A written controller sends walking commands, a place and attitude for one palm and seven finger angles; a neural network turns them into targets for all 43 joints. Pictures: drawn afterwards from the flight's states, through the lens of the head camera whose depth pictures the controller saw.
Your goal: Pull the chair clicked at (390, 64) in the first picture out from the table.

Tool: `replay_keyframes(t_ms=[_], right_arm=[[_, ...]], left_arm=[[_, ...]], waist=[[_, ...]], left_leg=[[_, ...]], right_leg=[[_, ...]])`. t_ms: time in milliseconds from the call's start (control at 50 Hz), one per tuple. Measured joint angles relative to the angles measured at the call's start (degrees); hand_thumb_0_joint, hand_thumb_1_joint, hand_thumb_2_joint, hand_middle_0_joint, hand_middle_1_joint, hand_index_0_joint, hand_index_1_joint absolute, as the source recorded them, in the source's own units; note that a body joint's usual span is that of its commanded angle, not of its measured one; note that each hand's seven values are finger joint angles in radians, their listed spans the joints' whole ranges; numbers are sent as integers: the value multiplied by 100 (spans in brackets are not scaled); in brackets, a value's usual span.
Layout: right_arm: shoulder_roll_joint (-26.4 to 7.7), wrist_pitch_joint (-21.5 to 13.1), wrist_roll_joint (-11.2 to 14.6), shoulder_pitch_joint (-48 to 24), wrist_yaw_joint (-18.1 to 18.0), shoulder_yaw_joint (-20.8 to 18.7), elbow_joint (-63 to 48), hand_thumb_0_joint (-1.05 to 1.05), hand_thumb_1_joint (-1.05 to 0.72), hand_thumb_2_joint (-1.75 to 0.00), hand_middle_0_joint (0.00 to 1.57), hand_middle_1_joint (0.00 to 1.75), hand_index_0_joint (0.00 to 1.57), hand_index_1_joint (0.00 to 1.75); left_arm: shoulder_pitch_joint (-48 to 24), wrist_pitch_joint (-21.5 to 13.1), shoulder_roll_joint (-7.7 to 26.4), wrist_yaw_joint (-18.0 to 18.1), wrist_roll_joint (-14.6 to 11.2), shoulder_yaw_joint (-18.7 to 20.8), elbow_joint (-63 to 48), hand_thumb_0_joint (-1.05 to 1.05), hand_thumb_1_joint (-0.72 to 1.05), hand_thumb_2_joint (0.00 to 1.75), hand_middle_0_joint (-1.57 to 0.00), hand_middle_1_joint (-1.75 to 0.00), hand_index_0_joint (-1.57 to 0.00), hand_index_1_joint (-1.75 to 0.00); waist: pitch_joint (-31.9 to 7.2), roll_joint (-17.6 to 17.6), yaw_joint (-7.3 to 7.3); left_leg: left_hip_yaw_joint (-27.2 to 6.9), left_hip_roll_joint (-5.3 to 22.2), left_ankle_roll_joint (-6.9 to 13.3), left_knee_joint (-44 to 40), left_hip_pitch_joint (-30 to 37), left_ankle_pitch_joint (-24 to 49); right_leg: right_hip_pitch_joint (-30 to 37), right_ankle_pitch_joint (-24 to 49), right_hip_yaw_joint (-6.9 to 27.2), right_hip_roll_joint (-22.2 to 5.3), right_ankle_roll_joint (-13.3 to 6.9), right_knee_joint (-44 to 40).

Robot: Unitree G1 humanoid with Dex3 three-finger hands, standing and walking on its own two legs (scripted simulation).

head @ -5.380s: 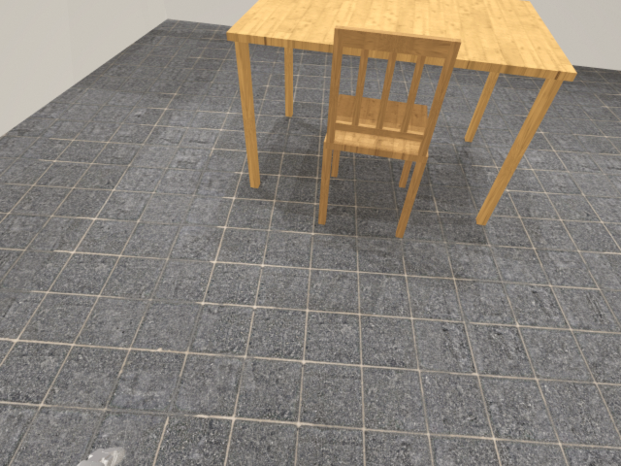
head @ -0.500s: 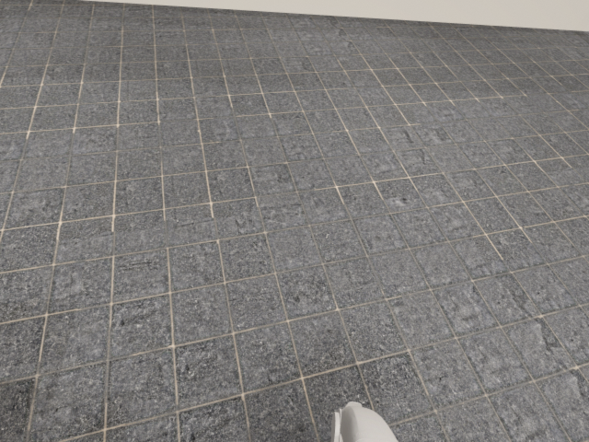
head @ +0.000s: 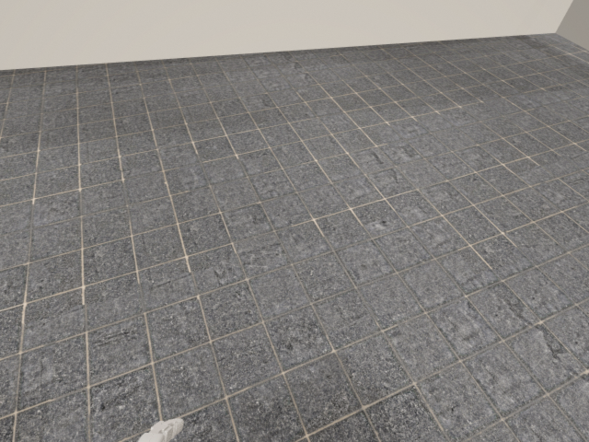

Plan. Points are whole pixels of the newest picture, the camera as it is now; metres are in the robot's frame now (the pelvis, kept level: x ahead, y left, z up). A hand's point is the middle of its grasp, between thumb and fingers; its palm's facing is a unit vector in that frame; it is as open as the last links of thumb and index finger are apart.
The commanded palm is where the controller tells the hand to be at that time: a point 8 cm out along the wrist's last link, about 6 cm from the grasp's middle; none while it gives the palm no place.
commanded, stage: turn to face it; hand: left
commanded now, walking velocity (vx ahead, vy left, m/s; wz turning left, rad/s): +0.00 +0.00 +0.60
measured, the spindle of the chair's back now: out of the picture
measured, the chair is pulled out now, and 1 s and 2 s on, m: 0.00 0.00 0.00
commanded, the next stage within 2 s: none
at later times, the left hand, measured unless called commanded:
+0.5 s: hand out of the picture +0.03 +0.25 -0.15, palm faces +0.28 -0.92 -0.26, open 7.4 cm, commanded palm none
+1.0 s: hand out of the picture -0.09 +0.14 -0.14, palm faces +0.57 -0.77 -0.28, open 7.4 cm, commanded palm none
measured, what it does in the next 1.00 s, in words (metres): steps on the spot, turning left: left foot, then right foot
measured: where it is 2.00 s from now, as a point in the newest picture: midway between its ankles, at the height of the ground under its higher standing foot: outside the picture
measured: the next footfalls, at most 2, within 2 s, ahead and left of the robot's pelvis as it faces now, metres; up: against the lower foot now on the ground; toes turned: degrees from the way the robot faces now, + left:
left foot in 0.04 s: +0.07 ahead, +0.11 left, +0.00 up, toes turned +9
right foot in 0.66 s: +0.05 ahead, -0.12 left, +0.00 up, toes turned +21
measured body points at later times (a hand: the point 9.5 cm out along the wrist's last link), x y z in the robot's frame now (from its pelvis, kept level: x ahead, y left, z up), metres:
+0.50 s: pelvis -0.01 +0.01 +0.01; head +0.02 +0.04 +0.46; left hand +0.02 +0.30 -0.13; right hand +0.08 -0.23 -0.13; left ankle +0.03 +0.11 -0.73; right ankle +0.01 -0.16 -0.67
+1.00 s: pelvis -0.03 -0.06 +0.01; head +0.01 -0.06 +0.46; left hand -0.12 +0.18 -0.11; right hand +0.17 -0.24 -0.15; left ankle -0.14 +0.07 -0.66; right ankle +0.01 -0.14 -0.73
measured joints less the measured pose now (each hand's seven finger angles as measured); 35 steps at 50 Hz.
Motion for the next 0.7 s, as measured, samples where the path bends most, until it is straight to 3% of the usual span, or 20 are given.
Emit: replay_keyframes(t_ms=[40, 60, 120, 180, 260, 400, 540, 640, 660, 700], right_arm=[[1, 11, -10, 74, 47, 2, 40, 1, -93, -90, 20, 30, 20, 30], [39, 8, -24, 89, 64, 0, 64, 1, -93, -90, 20, 30, 20, 30], [119, -22, -93, 73, 67, 23, 2, 1, -92, -90, 20, 30, 20, 30], [128, -81, -92, 68, 9, 18, -104, 1, -92, -90, 20, 30, 20, 30], [83, -101, -57, 68, -7, 5, -164, 1, -92, -90, 20, 30, 20, 30], [-37, -32, -49, 90, 27, -83, -190, 1, -91, -90, 20, 30, 20, 30], [-245, 86, -76, 19, 70, -192, -228, 1, -90, -90, 20, 30, 20, 30], [-417, 211, -84, -34, 108, -296, -302, 1, -90, -90, 20, 30, 20, 30], [-441, 241, -65, -44, 114, -327, -320, 1, -90, -90, 20, 30, 20, 30], [-511, 296, -76, -80, 100, -397, -302, 1, -91, -90, 20, 30, 20, 30]], left_arm=[[56, 17, -5, 6, -17, 24, -28, 1, 91, 90, -20, -30, -20, -30], [84, 43, 38, 9, -34, 57, -32, 1, 90, 90, -20, -30, -20, -30], [217, 175, 177, 44, -52, 187, 1, 1, 91, 90, -20, -30, -20, -30], [290, 251, 315, 29, -21, 292, 109, 1, 91, 90, -20, -30, -20, -30], [385, 261, 484, 21, -29, 382, 149, 1, 91, 90, -20, -30, -20, -30], [341, 319, 653, 55, -47, 450, 120, 1, 91, 90, -19, -30, -19, -30], [40, 300, 508, 46, -76, 354, -108, 1, 91, 90, -19, -30, -19, -30], [33, 195, 338, 37, -116, 250, -347, 1, 91, 90, -20, -30, -20, -30], [84, 149, 323, 40, -94, 236, -394, 1, 91, 90, -20, -30, -20, -30], [167, 158, 241, 63, -54, 163, -405, 1, 91, 90, -20, -30, -20, -30]], waist=[[-39, -65, 61], [-51, -189, 84], [-18, -359, 180], [86, -329, 169], [184, -252, 205], [173, -167, 150], [120, -30, 14], [12, 104, -3], [-20, 99, 33], [-28, 195, 55]], left_leg=[[126, -84, 80, -605, 314, 247], [144, -199, 290, -651, 328, 153], [159, -368, 663, -699, 278, 117], [59, -479, 732, -1184, 357, 444], [-94, -604, 779, -1818, 486, 855], [-490, -802, 770, -2164, 496, 1176], [-967, -1007, 626, -2139, 328, 1374], [-1292, -1172, 403, -1973, 118, 1453], [-1284, -1219, 344, -1706, -28, 1157], [-1109, -1223, 200, -497, -456, 115]], right_leg=[[-12, -211, -162, -111, 111, 268], [-76, -341, -202, -244, 174, 466], [-611, -1230, 118, -287, 325, 1779], [-1139, -1083, 411, -256, 396, 2988], [-1450, -652, 679, -306, 527, 3413], [-1292, -624, 884, -332, 672, 2811], [-937, -855, 919, -110, 595, 1920], [-258, -567, 850, 69, 415, 408], [-112, -281, 814, 42, 214, -6], [-101, -78, 640, 7, -8, 16]])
